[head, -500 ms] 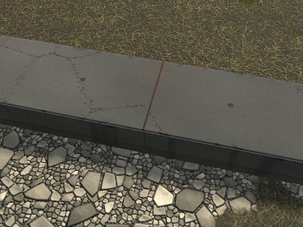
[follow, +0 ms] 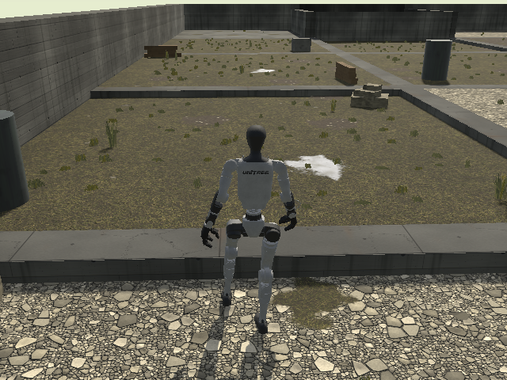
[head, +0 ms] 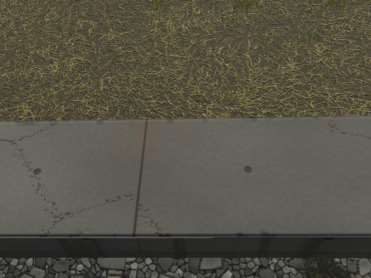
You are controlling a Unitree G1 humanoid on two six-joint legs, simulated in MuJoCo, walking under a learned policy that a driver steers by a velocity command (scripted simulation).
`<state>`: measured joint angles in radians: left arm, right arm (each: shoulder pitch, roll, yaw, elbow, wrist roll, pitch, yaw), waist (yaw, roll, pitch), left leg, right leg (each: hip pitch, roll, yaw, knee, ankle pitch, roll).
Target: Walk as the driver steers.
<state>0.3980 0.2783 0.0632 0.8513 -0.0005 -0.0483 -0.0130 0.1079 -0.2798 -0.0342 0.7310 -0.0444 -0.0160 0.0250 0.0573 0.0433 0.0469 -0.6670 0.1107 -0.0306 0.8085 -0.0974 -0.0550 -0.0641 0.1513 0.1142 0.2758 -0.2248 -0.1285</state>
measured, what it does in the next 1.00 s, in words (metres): walks ahead: left foot, then right foot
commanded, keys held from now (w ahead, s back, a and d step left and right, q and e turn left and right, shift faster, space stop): w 0.66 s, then w+q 0.34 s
